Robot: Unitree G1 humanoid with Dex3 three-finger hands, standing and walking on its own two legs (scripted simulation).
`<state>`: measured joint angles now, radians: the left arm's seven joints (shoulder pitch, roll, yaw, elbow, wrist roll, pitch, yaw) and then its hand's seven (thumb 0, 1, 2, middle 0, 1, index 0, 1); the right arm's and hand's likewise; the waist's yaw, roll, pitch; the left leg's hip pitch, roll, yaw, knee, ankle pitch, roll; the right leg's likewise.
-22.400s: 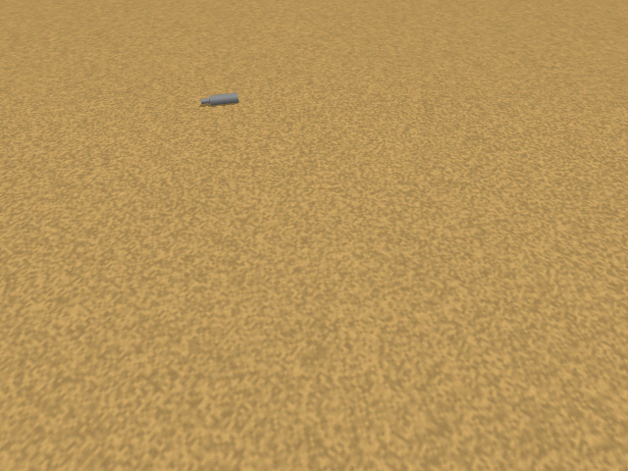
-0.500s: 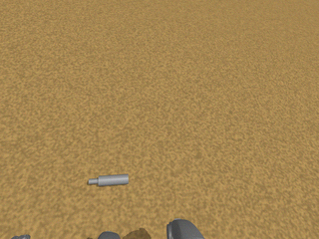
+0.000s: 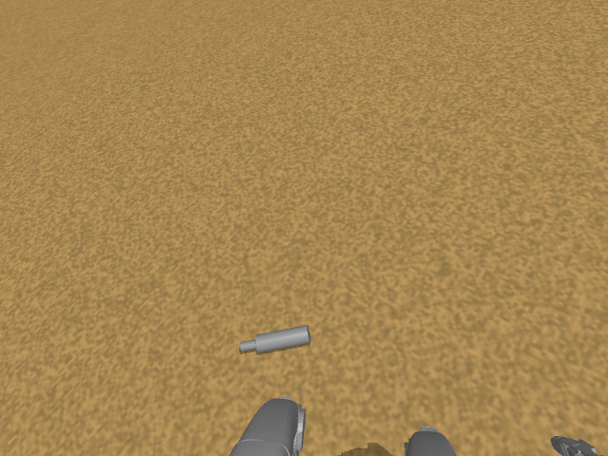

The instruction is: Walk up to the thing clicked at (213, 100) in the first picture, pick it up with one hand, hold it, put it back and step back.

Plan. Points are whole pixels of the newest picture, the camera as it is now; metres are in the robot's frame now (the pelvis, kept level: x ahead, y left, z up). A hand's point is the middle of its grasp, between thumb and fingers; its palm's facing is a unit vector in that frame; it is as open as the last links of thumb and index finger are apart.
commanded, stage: walk up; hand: left
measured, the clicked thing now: (274, 340) +0.51 +0.26 -0.70
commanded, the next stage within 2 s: none
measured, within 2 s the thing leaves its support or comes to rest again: neither
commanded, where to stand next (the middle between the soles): +0.12 +0.02 m, yaw -2 degrees
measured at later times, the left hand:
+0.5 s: hand out of the picture +0.11 +0.28 -0.17, palm faces -0.04 -0.95 -0.31, open 7.4 cm
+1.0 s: hand out of the picture +0.02 +0.37 -0.06, palm faces +0.00 -0.67 -0.74, open 7.4 cm
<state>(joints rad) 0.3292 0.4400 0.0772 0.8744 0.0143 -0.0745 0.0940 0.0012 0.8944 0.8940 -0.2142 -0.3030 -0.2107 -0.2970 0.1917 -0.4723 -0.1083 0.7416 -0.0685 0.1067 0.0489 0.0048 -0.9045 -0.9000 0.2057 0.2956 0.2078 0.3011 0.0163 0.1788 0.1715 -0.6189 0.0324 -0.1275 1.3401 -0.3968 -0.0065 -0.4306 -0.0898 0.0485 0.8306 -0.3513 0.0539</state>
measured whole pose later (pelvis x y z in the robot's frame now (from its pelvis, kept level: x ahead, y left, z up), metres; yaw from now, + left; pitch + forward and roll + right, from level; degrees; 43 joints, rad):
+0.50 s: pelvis +0.01 -0.01 -0.01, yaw +0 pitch -4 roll +2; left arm 0.20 0.50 0.13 0.80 0.04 0.10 -0.08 0.00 0.90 0.89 -0.21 -0.30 -0.20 -0.30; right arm 0.42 -0.47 -0.10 0.94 -0.04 -0.05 -0.09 0.01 -0.90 -0.90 0.21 0.30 0.21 0.30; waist -0.01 -0.18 0.16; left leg -0.32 0.13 -0.09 0.81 -0.43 -0.09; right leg -0.61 -0.10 0.06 1.12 -0.37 0.01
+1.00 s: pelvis +0.00 +0.01 -0.02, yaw -1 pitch -3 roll +1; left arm 0.35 0.49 0.10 0.88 0.03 -0.07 0.11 0.00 0.90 0.89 -0.21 -0.30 -0.21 -0.30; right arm 0.14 -0.49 -0.11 0.74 -0.06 0.12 0.06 0.00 -0.90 -0.90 0.21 0.30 0.21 0.30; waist 0.05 0.21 0.15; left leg -0.59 0.07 -0.10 1.28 -0.43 0.00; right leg -0.54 -0.12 0.11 0.90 -0.34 0.05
